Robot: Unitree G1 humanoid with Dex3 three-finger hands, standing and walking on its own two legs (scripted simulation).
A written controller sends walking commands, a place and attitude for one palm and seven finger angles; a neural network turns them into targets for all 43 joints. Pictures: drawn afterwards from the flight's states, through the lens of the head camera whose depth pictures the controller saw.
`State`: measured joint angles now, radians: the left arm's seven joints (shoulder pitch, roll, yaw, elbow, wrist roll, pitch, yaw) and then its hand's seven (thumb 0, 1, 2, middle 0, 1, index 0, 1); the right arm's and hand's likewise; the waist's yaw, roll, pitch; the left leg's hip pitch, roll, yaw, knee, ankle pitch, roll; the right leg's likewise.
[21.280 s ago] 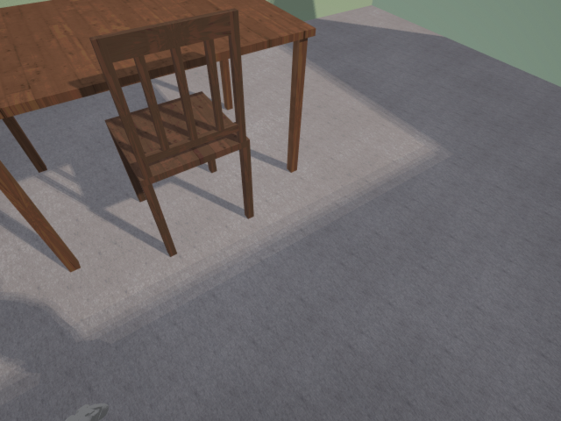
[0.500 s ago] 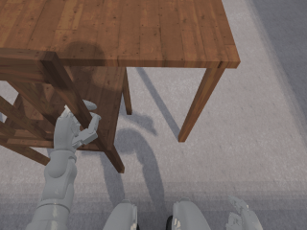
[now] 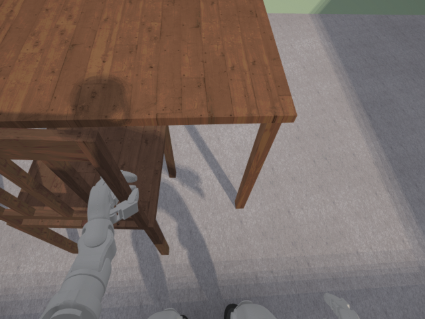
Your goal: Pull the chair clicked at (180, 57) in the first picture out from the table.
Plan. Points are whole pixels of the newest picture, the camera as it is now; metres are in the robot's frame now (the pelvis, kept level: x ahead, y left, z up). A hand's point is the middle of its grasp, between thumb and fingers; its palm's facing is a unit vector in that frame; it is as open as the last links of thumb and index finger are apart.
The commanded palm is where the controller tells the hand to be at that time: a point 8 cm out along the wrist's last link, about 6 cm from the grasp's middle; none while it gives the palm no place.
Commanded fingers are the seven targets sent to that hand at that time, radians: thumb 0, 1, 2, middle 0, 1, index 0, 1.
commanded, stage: step backward, pulling the chair out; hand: left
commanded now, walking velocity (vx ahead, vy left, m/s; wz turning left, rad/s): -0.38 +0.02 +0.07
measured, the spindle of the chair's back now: (37, 190) +0.37 +0.37 -0.07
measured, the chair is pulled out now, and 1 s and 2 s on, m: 0.03 0.20 0.41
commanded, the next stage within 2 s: none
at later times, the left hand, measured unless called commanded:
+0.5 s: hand (139, 242) +0.26 +0.14 -0.06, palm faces +0.11 -0.98 -0.15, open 5.8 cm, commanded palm +0.23 +0.19 -0.06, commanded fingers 0.00 0.90 0.90 -0.50 -1.45 -0.50 -1.45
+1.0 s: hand (144, 305) +0.15 +0.12 -0.06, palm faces -0.02 -0.99 -0.16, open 5.9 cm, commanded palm +0.13 +0.17 -0.06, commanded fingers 0.00 0.90 0.90 -0.50 -1.45 -0.50 -1.45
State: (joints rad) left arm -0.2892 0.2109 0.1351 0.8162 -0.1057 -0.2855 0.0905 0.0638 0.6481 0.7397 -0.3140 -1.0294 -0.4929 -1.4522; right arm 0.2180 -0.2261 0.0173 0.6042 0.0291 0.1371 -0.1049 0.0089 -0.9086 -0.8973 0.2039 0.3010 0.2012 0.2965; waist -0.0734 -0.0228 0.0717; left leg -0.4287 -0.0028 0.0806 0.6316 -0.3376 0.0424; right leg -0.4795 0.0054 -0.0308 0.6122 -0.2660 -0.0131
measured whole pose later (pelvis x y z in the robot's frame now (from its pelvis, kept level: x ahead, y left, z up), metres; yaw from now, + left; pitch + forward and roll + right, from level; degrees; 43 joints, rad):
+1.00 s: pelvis -0.17 +0.00 +0.01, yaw -3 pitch +3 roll +0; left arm -0.28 0.17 0.01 0.82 -0.05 -0.20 0.08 0.08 0.59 0.76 -0.29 -1.11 -0.50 -1.45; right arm 0.18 -0.19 0.03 0.64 0.00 0.07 -0.09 0.01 -0.91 -0.90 0.20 0.30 0.20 0.30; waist -0.03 0.00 0.11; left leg -0.38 0.02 0.02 0.54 -0.22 -0.01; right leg -0.35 -0.01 -0.02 0.54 -0.25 -0.01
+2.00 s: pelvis -0.40 -0.01 +0.01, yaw -2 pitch +1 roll -1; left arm -0.35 0.14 -0.01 0.93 -0.07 -0.20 0.06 0.13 0.56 0.77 -0.33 -1.11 -0.49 -1.45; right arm 0.18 -0.18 0.03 0.70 0.01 0.02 -0.08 0.01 -0.91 -0.90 0.21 0.30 0.20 0.30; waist -0.05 0.06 0.13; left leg -0.42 0.04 -0.06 0.58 -0.23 -0.03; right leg -0.35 0.06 -0.02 0.52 -0.19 -0.05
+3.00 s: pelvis -0.43 +0.00 +0.01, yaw +3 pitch +1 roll +1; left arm -0.07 0.05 -0.20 0.74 -0.02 -0.15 0.07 0.15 0.58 0.75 -0.27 -1.21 -0.49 -1.45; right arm 0.20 -0.22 0.04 0.67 0.01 0.02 -0.13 0.01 -0.91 -0.90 0.20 0.30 0.20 0.30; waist -0.02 0.04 0.02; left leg -0.14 0.00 -0.02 0.43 -0.31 -0.02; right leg -0.32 -0.02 -0.03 0.49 -0.19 -0.02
